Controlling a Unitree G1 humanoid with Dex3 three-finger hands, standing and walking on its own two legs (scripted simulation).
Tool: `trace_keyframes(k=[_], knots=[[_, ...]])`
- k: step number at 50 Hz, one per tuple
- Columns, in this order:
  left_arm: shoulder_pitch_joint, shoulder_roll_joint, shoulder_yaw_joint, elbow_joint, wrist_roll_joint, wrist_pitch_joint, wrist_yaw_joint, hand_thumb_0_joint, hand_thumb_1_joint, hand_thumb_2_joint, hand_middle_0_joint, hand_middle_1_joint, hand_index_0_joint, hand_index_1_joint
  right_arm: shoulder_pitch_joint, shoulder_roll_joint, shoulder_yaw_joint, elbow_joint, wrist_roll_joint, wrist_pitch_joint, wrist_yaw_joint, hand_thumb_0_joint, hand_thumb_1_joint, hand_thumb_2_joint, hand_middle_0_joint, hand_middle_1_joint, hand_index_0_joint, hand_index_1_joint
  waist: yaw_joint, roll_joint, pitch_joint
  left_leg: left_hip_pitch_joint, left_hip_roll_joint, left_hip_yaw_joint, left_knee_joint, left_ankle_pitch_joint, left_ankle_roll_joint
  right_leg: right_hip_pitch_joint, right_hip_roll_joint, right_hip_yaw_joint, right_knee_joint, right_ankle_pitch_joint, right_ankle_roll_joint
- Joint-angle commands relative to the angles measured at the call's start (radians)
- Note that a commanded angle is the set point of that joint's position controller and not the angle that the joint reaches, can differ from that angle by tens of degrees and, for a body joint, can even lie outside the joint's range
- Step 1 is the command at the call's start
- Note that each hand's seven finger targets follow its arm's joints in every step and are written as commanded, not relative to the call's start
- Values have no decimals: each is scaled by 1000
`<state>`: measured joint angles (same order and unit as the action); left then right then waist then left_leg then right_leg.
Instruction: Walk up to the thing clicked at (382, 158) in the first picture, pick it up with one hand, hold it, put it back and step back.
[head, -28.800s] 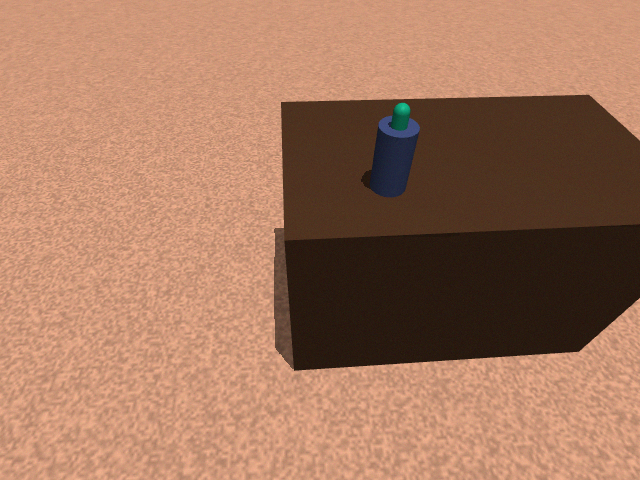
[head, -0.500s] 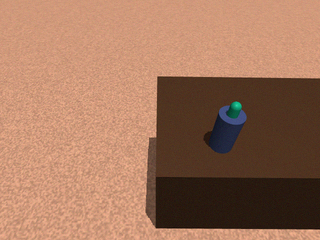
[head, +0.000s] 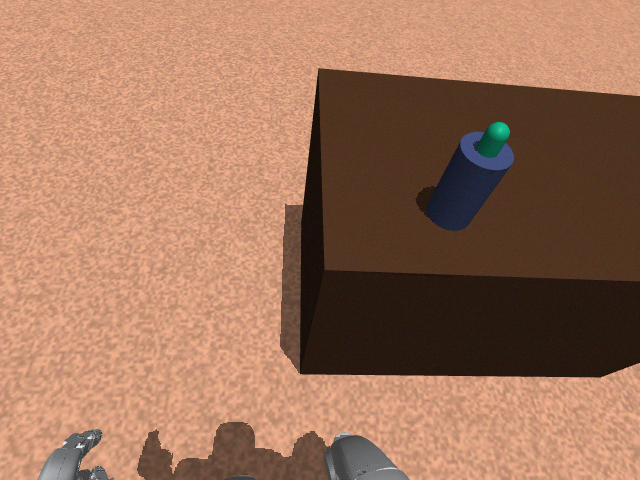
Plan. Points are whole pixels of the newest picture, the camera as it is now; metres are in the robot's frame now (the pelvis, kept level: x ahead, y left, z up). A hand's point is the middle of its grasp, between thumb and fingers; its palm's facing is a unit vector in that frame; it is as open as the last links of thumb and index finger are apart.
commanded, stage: step back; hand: right
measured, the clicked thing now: (472, 174) +0.58 -0.28 +0.00
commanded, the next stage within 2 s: none
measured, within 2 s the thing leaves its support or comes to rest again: neither
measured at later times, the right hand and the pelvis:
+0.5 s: hand out of the picture -0.02 -0.28 -0.14, palm faces +0.04 +0.92 -0.39, open 7.4 cm; pelvis -0.11 -0.01 +0.01, yaw -4 degrees
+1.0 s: hand out of the picture -0.16 -0.31 -0.14, palm faces +0.04 +0.90 -0.43, open 7.4 cm; pelvis -0.27 -0.03 -0.01, yaw -5 degrees
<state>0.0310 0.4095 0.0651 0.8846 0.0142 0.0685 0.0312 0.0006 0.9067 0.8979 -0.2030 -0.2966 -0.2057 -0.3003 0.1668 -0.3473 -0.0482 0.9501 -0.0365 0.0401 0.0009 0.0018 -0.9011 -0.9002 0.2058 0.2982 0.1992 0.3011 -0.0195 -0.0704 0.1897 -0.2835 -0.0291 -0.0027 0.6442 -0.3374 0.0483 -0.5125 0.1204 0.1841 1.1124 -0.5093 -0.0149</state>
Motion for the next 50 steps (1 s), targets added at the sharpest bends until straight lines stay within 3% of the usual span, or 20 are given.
trace_keyframes(k=[1, 7, 13, 14, 16, 17, 19, 21, 26, 29, 30, 31, 32, 33, 34, 37, 43, 48, 49, 50], knots=[[97, 169, 50, -62, 2, -23, 4, 0, 900, 900, -200, -300, -200, -300, -41, -260, -74, -125, 5, -39, -38, 0, -900, -900, 200, 300, 200, 300, 29, 191, -222, 242, 275, -244, -169, 676, 167, -39, -23, 14, 99, 17, 27], [71, 143, 51, -120, 5, -35, -8, 0, 900, 900, -200, -300, -200, -300, 52, -283, -83, -138, 15, -35, -45, 0, -900, -900, 200, 300, 200, 300, -31, 195, -242, 326, 300, -233, -138, 656, 194, 20, -62, -61, -212, 4, 35], [259, 133, 62, -53, 16, -44, -23, 0, 900, 900, -200, -300, -200, -300, -55, -298, -74, -182, 25, -20, -27, 0, -900, -900, 200, 300, 200, 300, 54, 201, -278, 70, 272, -197, -107, 377, 114, 345, -91, -165, -624, 253, -22], [267, 161, 67, -58, 27, -50, -20, 0, 900, 900, -200, -300, -200, -300, -55, -269, -66, -183, 31, -19, -25, 0, -900, -900, 200, 300, 200, 300, 57, 131, -286, -3, 233, -172, -55, 287, 63, 387, -159, -60, -674, 315, -52], [158, 301, 97, -108, 22, -52, -25, 0, 900, 900, -200, -300, -200, -300, -93, -219, -60, -190, 40, -13, -33, 0, -900, -900, 200, 300, 200, 300, 71, -226, -183, -143, -63, -27, 331, -247, -45, 215, -482, 352, -795, 464, -302], [114, 279, 95, -143, 30, -62, -21, 0, 900, 900, -200, -300, -200, -300, -58, -236, -65, -170, 33, -8, -36, 0, -900, -900, 200, 300, 200, 300, 50, -162, -149, -145, -48, -136, 492, -299, -50, 177, -516, 373, -785, 559, -321], [59, 204, 71, -162, 10, -61, -9, 0, 900, 900, -200, -300, -200, -300, 2, -237, -56, -142, 48, -15, -32, 0, -900, -900, 200, 300, 200, 300, 9, -30, -169, -167, -81, -168, 538, -215, -47, 249, -384, 133, -682, 768, -250], [71, 193, 73, -171, 18, -56, -6, 0, 900, 900, -200, -300, -200, -300, 18, -228, -42, -145, 49, -26, -39, 0, -900, -900, 200, 300, 200, 300, 25, -63, -190, -158, -79, -127, 502, -176, -59, 290, -334, 60, -642, 796, -214], [136, 184, 67, -186, 24, -40, -3, 0, 900, 900, -200, -300, -200, -300, 19, -208, -36, -169, 33, -36, -36, 0, -900, -900, 200, 300, 200, 300, 62, -116, -236, -151, -4, -41, 82, -168, -55, 485, -333, 50, -564, 813, -193], [98, 198, 61, -203, 7, -24, -13, 0, 900, 900, -200, -300, -200, -300, 97, -207, -54, -136, 18, -48, -31, 0, -900, -900, 200, 300, 200, 300, 10, -71, -264, 45, 1, 4, -242, 152, -32, 380, -296, 17, -475, 681, -131], [109, 170, 51, -212, 5, -19, -18, 0, 900, 900, -200, -300, -200, -300, 84, -255, -70, -143, 7, -52, -31, 0, -900, -900, 200, 300, 200, 300, 24, 19, -266, 124, 106, -155, -244, 249, 6, 246, -236, -3, -430, 494, -78], [134, 121, 45, -219, -1, -17, -21, 0, 900, 900, -200, -300, -200, -300, 55, -336, -87, -161, -9, -55, -29, 0, -900, -900, 200, 300, 200, 300, 35, 206, -268, 198, 311, -409, -277, 381, 95, 61, -98, -74, -265, 165, -28], [65, 162, 64, -220, 4, -15, -6, 0, 900, 900, -200, -300, -200, -300, 39, -418, -101, -176, 2, -53, -22, 0, -900, -900, 200, 300, 200, 300, -25, 293, -242, 36, 459, -531, -304, 508, 239, 82, -27, -61, -67, -152, -2], [48, 176, 71, -207, 13, -12, 0, 0, 900, 900, -200, -300, -200, -300, 23, -394, -103, -171, 1, -56, -26, 0, -900, -900, 200, 300, 200, 300, -21, 229, -218, 1, 455, -521, -301, 490, 263, 80, -19, 23, 66, -134, -7], [68, 171, 73, -195, 5, -12, -2, 0, 900, 900, -200, -300, -200, -300, -21, -341, -84, -177, 8, -59, -32, 0, -900, -900, 200, 300, 200, 300, 12, 147, -212, 47, 388, -389, -262, 562, 225, 34, -13, 48, 128, -84, -11], [159, 175, 85, -150, -2, -14, -14, 0, 900, 900, -200, -300, -200, -300, -67, -290, -69, -196, 6, -55, -39, 0, -900, -900, 200, 300, 200, 300, 55, 208, -167, 17, 305, -250, -230, 524, 187, 50, -23, 3, 178, -1, 12], [151, 149, 73, -158, 10, -25, -28, 0, 900, 900, -200, -300, -200, -300, 9, -301, -81, -214, 2, -44, -36, 0, -900, -900, 200, 300, 200, 300, -4, 248, -245, 185, 304, -244, -173, 485, 203, 96, -81, -79, -204, -13, 47], [304, 159, 76, -70, 21, -44, -28, 0, 900, 900, -200, -300, -200, -300, -56, -296, -66, -231, 20, -11, -25, 0, -900, -900, 200, 300, 200, 300, 61, 236, -299, -16, 197, -165, -43, 322, 74, 404, -108, -156, -712, 276, -16], [283, 225, 95, -85, 36, -49, -30, 0, 900, 900, -200, -300, -200, -300, -33, -243, -52, -238, 25, -10, -25, 0, -900, -900, 200, 300, 200, 300, 45, 59, -250, -227, 77, -142, 80, 100, 7, 447, -243, 83, -731, 223, -58], [216, 342, 121, -116, 28, -42, -30, 0, 900, 900, -200, -300, -200, -300, -86, -214, -51, -257, 33, -12, -41, 0, -900, -900, 200, 300, 200, 300, 88, -213, -208, -262, -77, -74, 313, -250, -46, 238, -481, 317, -805, 300, -230]])
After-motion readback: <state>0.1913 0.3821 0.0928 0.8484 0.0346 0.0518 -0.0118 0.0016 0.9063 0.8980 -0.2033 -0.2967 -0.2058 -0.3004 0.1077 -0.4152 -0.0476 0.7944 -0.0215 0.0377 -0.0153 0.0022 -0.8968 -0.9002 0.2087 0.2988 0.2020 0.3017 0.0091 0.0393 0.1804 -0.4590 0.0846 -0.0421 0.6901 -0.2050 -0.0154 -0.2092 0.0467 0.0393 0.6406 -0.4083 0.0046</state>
